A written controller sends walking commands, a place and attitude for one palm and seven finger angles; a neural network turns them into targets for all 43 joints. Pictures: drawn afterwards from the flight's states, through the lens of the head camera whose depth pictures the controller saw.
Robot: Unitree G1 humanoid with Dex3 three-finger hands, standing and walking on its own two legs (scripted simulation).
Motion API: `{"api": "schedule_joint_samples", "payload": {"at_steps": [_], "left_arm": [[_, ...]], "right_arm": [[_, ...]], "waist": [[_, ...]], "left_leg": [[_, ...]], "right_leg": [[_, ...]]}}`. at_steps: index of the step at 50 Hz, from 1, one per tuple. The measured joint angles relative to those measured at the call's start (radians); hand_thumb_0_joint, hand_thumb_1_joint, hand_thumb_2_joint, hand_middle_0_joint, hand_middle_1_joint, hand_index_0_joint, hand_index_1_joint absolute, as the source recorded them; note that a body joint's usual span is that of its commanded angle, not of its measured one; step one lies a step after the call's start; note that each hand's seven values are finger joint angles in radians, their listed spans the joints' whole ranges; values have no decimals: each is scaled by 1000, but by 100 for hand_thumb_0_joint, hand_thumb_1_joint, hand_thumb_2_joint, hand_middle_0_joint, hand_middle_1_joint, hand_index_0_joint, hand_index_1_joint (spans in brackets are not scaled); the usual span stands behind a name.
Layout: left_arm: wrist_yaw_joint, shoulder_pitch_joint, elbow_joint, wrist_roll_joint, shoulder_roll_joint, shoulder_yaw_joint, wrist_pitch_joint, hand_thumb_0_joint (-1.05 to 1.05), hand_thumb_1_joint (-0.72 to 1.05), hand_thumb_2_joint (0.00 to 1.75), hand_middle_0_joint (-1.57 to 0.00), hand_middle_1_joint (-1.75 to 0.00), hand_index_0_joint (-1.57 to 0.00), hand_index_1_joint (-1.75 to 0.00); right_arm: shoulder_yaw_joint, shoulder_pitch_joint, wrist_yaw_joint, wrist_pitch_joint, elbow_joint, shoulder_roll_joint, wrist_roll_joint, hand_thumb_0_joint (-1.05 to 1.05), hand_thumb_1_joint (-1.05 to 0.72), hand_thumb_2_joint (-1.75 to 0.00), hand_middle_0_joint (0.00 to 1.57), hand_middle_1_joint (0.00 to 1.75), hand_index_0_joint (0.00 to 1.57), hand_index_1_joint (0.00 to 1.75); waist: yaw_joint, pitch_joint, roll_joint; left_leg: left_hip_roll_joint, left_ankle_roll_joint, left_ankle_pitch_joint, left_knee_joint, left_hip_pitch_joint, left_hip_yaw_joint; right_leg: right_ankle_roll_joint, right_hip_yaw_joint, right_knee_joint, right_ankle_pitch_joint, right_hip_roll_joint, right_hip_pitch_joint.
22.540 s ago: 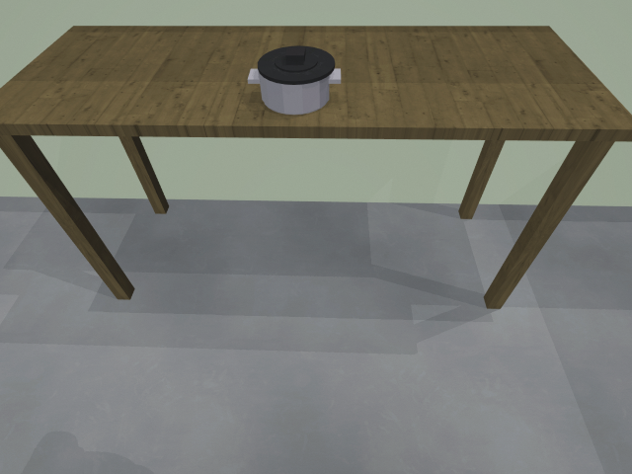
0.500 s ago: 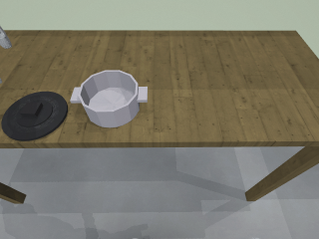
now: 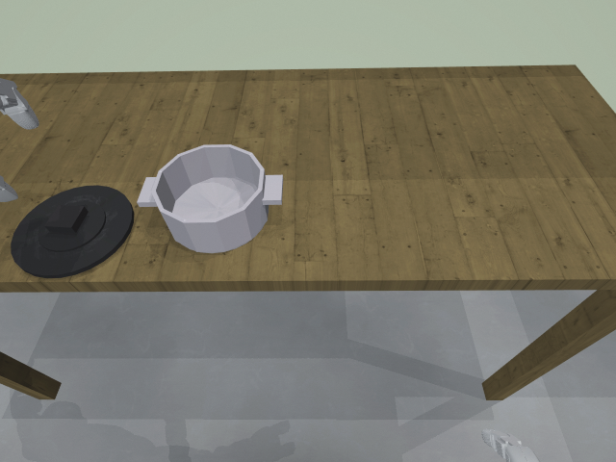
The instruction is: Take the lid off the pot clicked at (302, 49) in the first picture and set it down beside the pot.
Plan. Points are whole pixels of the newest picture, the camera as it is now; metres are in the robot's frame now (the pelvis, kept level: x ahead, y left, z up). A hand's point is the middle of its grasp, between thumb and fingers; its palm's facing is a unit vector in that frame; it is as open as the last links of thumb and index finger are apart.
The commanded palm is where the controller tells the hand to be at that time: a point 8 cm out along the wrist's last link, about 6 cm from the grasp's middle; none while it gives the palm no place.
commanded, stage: draw the hand back to the body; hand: left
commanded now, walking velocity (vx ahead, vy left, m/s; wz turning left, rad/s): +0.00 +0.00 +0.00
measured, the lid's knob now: (67, 218) +0.44 +0.37 +0.05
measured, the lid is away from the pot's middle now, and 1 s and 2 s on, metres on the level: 0.22 0.22 0.22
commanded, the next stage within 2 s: step back with the hand held close in 1.80 s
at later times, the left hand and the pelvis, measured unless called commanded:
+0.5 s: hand (6, 122) +0.37 +0.28 +0.27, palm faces +0.53 -0.82 -0.22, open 10.2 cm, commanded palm +0.31 +0.32 +0.26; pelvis +0.02 -0.03 +0.01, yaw -3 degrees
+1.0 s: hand (19, 177) +0.31 +0.24 +0.26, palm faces +0.49 -0.83 -0.26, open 7.9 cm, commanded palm +0.25 +0.28 +0.25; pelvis +0.03 -0.03 +0.01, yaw -3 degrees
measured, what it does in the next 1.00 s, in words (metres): stands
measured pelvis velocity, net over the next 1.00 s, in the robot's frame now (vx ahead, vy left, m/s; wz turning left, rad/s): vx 0.03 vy -0.03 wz -0.05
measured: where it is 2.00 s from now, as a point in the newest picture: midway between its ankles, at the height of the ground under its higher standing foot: outside the picture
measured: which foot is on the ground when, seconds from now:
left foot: down 0.00-1.00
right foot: down 0.00-1.00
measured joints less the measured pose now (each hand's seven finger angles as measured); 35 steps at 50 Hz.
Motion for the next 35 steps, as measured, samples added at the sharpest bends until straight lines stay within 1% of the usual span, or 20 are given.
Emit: {"api": "schedule_joint_samples", "payload": {"at_steps": [2,3,4,5,6,7,8,9,10,11,12,14,16,18,21,27,35], "left_arm": [[2,27,-38,-14,-9,-1,1,0,-1,65,-37,-86,-36,-86],[38,27,-25,-140,-30,28,-2,0,-1,65,-37,-86,-36,-86],[98,30,-10,-286,-58,66,-17,0,-1,65,-37,-86,-37,-86],[167,41,-13,-414,-89,95,-30,0,-1,65,-37,-86,-37,-86],[235,61,-35,-521,-124,120,-41,0,-2,65,-37,-86,-37,-86],[300,85,-69,-608,-160,143,-51,0,-2,65,-37,-86,-37,-86],[357,113,-110,-675,-196,167,-60,0,-2,65,-37,-86,-37,-86],[407,140,-150,-728,-226,191,-68,0,-2,65,-37,-86,-37,-86],[451,163,-179,-768,-252,213,-76,0,-1,65,-37,-86,-37,-85],[488,179,-200,-799,-274,232,-79,0,-1,65,-37,-86,-36,-85],[520,192,-212,-824,-292,248,-79,0,-1,65,-37,-85,-36,-85],[567,220,-240,-858,-320,281,-71,0,1,66,-36,-84,-36,-84],[598,257,-282,-880,-341,308,-66,0,3,66,-36,-83,-35,-82],[617,299,-322,-897,-357,330,-68,0,6,67,-35,-81,-34,-80],[628,350,-363,-915,-369,350,-67,0,12,69,-34,-77,-33,-77],[629,441,-463,-932,-396,367,-66,0,24,72,-32,-70,-31,-69],[629,538,-579,-943,-435,369,-70,0,42,77,-29,-59,-28,-59]], "right_arm": [[0,-11,-2,-2,-2,0,-3,1,-91,-89,20,29,20,30],[-5,-9,-5,-18,-8,3,-1,1,-91,-89,20,29,20,30],[-1,-5,-11,-47,-12,6,-1,1,-91,-89,20,29,20,30],[8,2,-18,-75,-14,10,0,1,-91,-89,20,29,20,30],[19,8,-26,-102,-16,16,0,1,-91,-89,20,29,20,30],[29,12,-32,-126,-15,23,-3,1,-91,-89,20,29,20,30],[39,14,-38,-146,-12,31,-7,1,-91,-89,20,29,20,30],[49,12,-42,-164,-7,39,-13,1,-91,-89,20,29,20,30],[56,8,-46,-178,0,47,-19,1,-91,-89,20,29,20,30],[60,4,-50,-189,6,55,-23,1,-91,-89,20,29,20,30],[62,0,-52,-199,12,61,-27,1,-91,-89,20,29,20,30],[62,-8,-56,-215,20,67,-32,1,-91,-89,20,29,20,30],[56,-12,-56,-231,26,65,-38,1,-91,-89,20,29,20,30],[47,-13,-54,-242,32,60,-43,1,-91,-89,20,30,20,30],[32,-14,-52,-249,45,49,-46,1,-91,-89,20,30,20,30],[4,-14,-54,-256,66,25,-48,1,-91,-89,20,29,20,30],[-11,-30,-60,-266,70,24,-53,1,-91,-89,20,29,20,30]], "waist": [[9,0,4],[23,8,4],[39,20,2],[54,29,-4],[66,34,-11],[74,36,-18],[79,36,-25],[81,35,-31],[80,32,-37],[79,30,-41],[77,28,-44],[71,26,-46],[68,25,-42],[67,21,-36],[69,16,-30],[82,16,-19],[96,21,-14]], "left_leg": [[-2,0,2,0,3,-5],[-2,-1,3,-4,12,-3],[-1,-3,5,-14,29,1],[-1,-5,10,-28,47,5],[0,-8,15,-44,65,9],[1,-10,20,-59,81,12],[3,-12,24,-73,97,15],[6,-14,27,-84,112,18],[10,-16,27,-93,126,21],[13,-19,27,-100,138,23],[16,-21,27,-107,149,26],[21,-25,26,-119,171,30],[25,-28,26,-132,191,37],[28,-31,25,-143,208,44],[32,-34,24,-157,229,49],[37,-41,21,-171,254,48],[41,-46,17,-175,271,42]], "right_leg": [[0,-5,-1,0,-1,5],[-2,-3,-2,1,-1,12],[-7,1,-6,3,-1,25],[-11,5,-14,6,-2,38],[-12,9,-24,10,-2,51],[-12,12,-37,15,-1,65],[-12,15,-50,20,0,79],[-12,19,-62,25,2,93],[-13,22,-73,28,4,105],[-14,25,-83,31,7,117],[-16,28,-91,34,9,128],[-19,33,-108,38,14,149],[-22,40,-121,41,16,166],[-24,47,-131,42,18,180],[-28,52,-142,41,21,197],[-35,52,-154,38,26,221],[-42,46,-158,32,31,240]]}}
